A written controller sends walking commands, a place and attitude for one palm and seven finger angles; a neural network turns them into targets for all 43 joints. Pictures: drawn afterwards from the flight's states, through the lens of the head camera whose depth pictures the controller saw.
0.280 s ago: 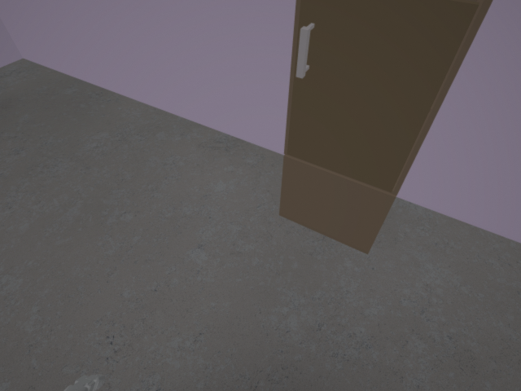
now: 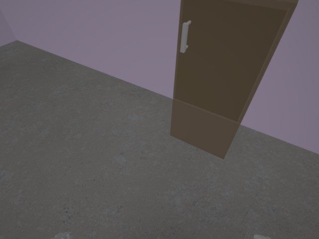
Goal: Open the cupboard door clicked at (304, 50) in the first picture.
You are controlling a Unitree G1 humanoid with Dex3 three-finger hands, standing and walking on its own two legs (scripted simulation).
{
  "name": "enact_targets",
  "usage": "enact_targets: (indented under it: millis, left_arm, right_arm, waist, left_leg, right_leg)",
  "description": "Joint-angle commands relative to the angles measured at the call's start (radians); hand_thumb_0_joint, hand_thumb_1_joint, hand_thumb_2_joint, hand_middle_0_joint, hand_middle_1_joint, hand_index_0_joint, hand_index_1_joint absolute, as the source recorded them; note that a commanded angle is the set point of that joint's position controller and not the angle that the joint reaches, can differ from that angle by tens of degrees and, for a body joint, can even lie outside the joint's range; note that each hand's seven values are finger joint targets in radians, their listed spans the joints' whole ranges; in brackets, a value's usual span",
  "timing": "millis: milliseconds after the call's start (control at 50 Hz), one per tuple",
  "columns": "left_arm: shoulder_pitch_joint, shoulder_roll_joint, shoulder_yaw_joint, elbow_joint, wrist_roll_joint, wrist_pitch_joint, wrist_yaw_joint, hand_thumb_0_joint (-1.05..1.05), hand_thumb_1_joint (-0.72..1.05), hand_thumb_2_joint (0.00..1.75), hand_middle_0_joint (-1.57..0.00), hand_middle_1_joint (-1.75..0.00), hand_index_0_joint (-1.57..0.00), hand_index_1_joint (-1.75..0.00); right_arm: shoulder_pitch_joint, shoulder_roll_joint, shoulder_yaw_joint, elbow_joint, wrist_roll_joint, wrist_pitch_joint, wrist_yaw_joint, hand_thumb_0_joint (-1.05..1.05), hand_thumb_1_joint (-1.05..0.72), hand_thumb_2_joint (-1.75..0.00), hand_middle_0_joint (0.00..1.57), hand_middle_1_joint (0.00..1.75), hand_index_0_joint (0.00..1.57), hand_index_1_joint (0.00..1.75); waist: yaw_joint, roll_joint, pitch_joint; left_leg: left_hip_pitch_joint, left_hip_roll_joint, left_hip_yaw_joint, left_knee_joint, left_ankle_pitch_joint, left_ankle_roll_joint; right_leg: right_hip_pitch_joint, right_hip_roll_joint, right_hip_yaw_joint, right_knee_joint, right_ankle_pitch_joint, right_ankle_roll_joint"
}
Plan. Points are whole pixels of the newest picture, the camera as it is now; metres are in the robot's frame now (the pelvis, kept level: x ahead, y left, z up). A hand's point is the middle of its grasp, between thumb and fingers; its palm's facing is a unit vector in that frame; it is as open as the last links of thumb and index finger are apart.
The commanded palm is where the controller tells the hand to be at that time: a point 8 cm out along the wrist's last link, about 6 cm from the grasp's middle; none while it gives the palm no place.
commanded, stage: stand and wait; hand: left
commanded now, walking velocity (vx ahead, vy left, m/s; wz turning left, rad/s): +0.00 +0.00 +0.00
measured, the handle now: (186, 36) +0.97 -0.06 +0.08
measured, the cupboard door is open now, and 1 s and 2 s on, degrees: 0 0 0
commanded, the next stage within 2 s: look at it before walking up in 0.54 s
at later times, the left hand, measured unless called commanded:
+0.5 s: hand out of the picture +0.05 +0.24 -0.15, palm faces -0.03 -0.94 -0.35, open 7.4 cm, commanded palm none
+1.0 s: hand out of the picture +0.07 +0.24 -0.15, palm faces -0.03 -0.94 -0.34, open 7.4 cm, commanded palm none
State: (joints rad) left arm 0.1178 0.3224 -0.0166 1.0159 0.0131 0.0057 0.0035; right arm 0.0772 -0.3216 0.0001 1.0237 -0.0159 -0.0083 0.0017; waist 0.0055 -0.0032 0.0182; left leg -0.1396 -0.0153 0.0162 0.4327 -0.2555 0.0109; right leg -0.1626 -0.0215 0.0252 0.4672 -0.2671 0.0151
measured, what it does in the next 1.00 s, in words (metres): stands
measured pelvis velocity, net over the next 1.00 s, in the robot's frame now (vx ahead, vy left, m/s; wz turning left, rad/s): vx -0.01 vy -0.01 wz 0.00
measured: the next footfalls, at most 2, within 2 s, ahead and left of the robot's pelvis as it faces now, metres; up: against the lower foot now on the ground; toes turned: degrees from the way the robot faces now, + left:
none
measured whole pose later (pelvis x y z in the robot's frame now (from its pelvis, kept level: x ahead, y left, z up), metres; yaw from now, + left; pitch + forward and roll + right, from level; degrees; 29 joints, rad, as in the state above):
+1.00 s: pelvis -0.01 -0.01 +0.01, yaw +0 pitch -2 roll +0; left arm 0.13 0.34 -0.01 1.08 0.01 0.00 0.00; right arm 0.11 -0.34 0.00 1.11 -0.01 -0.01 0.00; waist 0.00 0.00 0.04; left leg -0.13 0.01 0.01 0.36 -0.19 -0.01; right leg -0.15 0.00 0.02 0.39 -0.20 0.00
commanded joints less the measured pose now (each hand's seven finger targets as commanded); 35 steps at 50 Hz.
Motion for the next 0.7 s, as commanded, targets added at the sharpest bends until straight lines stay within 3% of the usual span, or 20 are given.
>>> enact_targets:
  millis: [0,380,680]
  left_arm:
    - [-0.046,0.222,0.056,-0.06,0.0,-0.028,0.013,0.0,0.9,0.9,-0.2,-0.3,-0.2,-0.3]
    - [-0.028,0.228,0.05,0.002,-0.004,-0.031,0.008,0.0,0.9,0.9,-0.2,-0.3,-0.2,-0.3]
    - [-0.034,0.226,0.05,0.004,-0.002,-0.032,0.008,0.0,0.9,0.9,-0.2,-0.3,-0.2,-0.3]
  right_arm:
    - [-0.043,-0.213,-0.048,-0.055,0.003,-0.025,-0.017,0.0,-0.9,-0.9,0.2,0.3,0.2,0.3]
    - [-0.006,-0.223,-0.039,0.02,0.007,-0.025,-0.015,0.0,-0.9,-0.9,0.2,0.3,0.2,0.3]
    - [-0.006,-0.226,-0.038,0.029,0.006,-0.028,-0.014,0.0,-0.9,-0.9,0.2,0.3,0.2,0.3]
  waist:
    - [-0.008,-0.001,-0.059]
    - [-0.005,-0.002,-0.039]
    - [-0.005,0.001,-0.042]
  left_leg:
    - [0.005,0.121,-0.089,-0.07,0.208,0.026]
    - [-0.002,0.127,-0.105,-0.115,0.116,0.018]
    - [0.011,0.133,-0.106,-0.129,0.137,0.016]
  right_leg:
    - [0.002,-0.089,0.073,-0.074,0.22,-0.048]
    - [-0.004,-0.095,0.097,-0.139,0.112,-0.05]
    - [-0.008,-0.092,0.094,-0.14,0.131,-0.047]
